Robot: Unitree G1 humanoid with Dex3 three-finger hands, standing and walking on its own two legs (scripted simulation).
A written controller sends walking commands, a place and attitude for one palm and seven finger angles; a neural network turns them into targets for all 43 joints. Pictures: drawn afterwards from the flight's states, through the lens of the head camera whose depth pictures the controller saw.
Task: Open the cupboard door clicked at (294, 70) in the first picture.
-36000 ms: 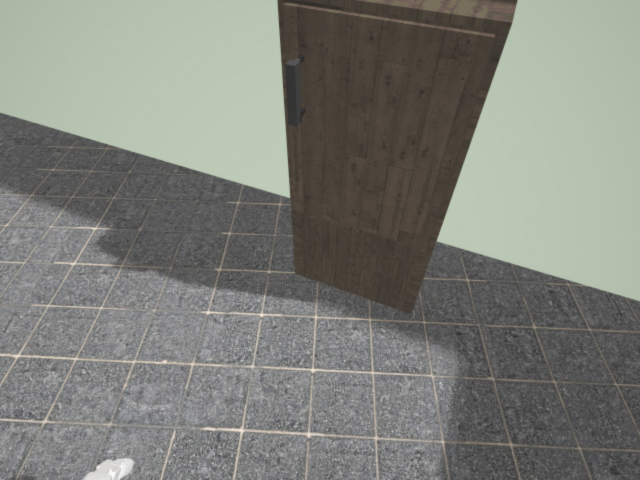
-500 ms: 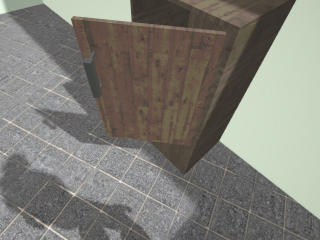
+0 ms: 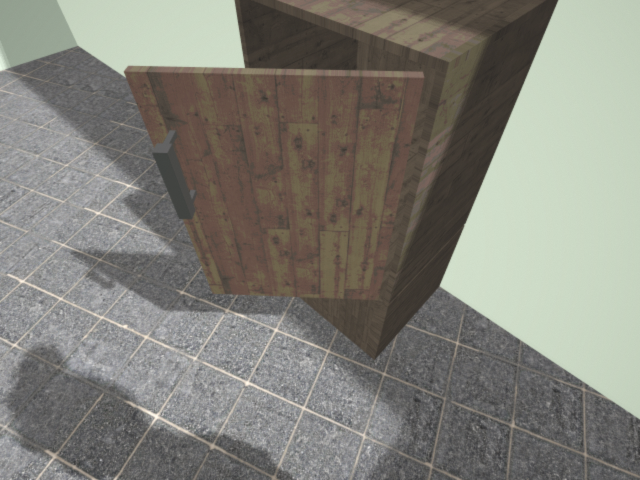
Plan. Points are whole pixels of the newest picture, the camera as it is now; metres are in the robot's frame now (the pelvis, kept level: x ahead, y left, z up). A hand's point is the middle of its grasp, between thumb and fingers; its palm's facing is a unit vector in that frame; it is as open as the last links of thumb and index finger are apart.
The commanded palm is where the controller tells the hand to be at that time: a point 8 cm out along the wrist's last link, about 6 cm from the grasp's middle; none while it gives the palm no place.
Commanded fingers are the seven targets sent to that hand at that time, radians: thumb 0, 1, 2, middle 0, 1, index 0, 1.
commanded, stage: look again from close up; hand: left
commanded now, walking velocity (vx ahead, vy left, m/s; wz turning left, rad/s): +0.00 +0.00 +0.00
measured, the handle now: (179, 175) +0.57 +0.27 +0.04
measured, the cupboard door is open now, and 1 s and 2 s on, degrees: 41 41 41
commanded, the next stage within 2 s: shuffle to correct the standing spot in 0.24 s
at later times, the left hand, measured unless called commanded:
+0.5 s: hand out of the picture +0.04 +0.17 -0.17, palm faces -0.01 -0.97 -0.24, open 7.4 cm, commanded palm none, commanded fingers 0.00 0.90 0.90 -0.20 -0.30 -0.20 -0.30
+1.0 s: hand out of the picture +0.04 +0.21 -0.16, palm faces +0.01 -0.95 -0.30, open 7.4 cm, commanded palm none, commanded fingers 0.00 0.90 0.90 -0.20 -0.30 -0.20 -0.30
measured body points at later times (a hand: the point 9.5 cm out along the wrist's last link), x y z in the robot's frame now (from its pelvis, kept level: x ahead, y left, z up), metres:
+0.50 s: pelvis +0.00 -0.02 +0.00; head +0.02 -0.02 +0.45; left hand +0.04 +0.22 -0.15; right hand +0.04 -0.27 -0.15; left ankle -0.01 +0.09 -0.73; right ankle -0.04 -0.14 -0.73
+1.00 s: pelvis -0.01 +0.01 -0.01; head +0.02 -0.02 +0.44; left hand +0.04 +0.26 -0.14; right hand +0.03 -0.22 -0.18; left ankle -0.01 +0.10 -0.72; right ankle -0.04 -0.08 -0.74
